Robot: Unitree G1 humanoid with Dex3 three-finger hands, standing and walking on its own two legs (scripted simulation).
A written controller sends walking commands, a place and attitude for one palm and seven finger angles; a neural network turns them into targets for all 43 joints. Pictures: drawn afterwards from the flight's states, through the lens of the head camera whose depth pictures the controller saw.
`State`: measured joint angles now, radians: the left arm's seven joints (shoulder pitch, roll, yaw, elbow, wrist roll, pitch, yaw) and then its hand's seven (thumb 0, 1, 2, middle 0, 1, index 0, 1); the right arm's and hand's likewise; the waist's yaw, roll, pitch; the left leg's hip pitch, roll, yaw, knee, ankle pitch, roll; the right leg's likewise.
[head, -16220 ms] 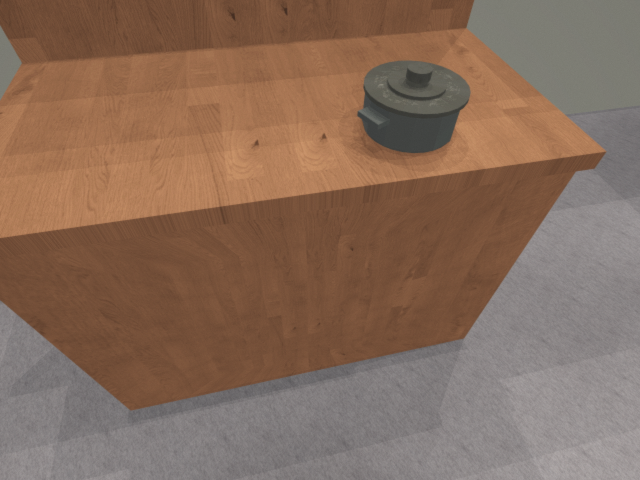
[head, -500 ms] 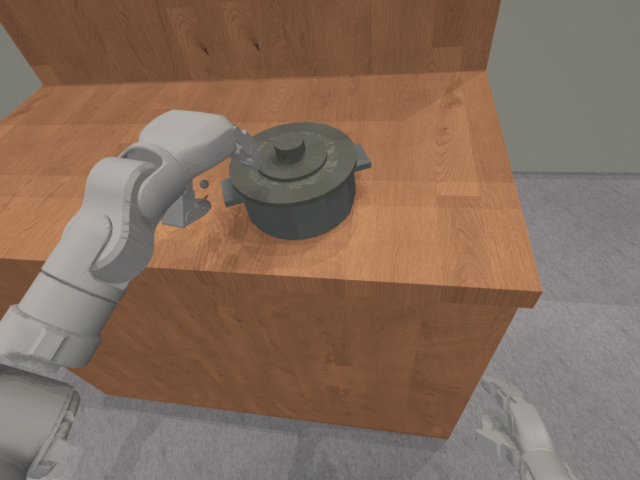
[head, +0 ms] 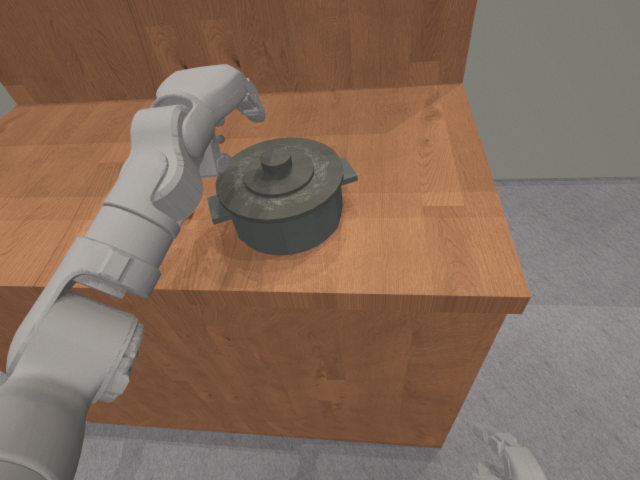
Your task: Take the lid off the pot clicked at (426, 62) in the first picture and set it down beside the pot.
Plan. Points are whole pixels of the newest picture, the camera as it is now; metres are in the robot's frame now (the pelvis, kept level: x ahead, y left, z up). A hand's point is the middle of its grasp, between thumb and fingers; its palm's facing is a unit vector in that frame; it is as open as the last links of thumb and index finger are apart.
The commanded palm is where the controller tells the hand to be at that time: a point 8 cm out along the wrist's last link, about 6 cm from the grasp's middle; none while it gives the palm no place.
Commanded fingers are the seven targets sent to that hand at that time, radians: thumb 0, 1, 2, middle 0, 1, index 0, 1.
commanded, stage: move the open hand above the knob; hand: left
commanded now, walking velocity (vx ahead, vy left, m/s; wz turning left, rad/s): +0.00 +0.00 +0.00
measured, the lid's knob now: (276, 161) +0.50 +0.08 +0.15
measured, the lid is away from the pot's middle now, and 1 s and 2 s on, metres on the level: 0.00 0.00 0.00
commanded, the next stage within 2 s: none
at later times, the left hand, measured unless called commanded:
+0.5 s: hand (268, 121) +0.47 +0.07 +0.23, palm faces -0.15 -0.05 -0.99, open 10.0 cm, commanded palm +0.45 +0.09 +0.29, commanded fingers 0.00 -0.38 1.64 -0.86 -0.08 -0.86 -0.08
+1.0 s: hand (257, 141) +0.47 +0.09 +0.21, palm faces -0.23 +0.02 -0.97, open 10.1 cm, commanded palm +0.46 +0.09 +0.29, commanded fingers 0.00 -0.38 1.64 -0.86 -0.08 -0.86 -0.08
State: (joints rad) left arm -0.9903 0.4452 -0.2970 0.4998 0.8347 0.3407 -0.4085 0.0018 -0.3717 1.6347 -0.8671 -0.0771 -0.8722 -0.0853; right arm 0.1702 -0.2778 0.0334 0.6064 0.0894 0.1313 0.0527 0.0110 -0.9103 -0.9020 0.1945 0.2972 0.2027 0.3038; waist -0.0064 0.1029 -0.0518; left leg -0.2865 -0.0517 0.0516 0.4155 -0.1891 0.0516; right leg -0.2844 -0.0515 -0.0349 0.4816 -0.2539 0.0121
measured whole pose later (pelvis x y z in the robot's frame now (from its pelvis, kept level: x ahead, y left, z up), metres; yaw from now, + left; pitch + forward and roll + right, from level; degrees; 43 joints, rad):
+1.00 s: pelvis +0.01 +0.00 +0.00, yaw +1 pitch +4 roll +1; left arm -1.16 0.35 -0.40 0.74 0.87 0.33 -0.46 0.00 -0.37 1.63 -0.87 -0.08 -0.87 -0.09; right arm 0.19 -0.28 0.02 0.64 0.07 0.10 0.02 0.01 -0.91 -0.90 0.20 0.30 0.20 0.30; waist -0.04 0.09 -0.04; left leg -0.29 -0.06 0.04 0.41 -0.19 0.06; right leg -0.29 -0.06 -0.04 0.48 -0.26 0.01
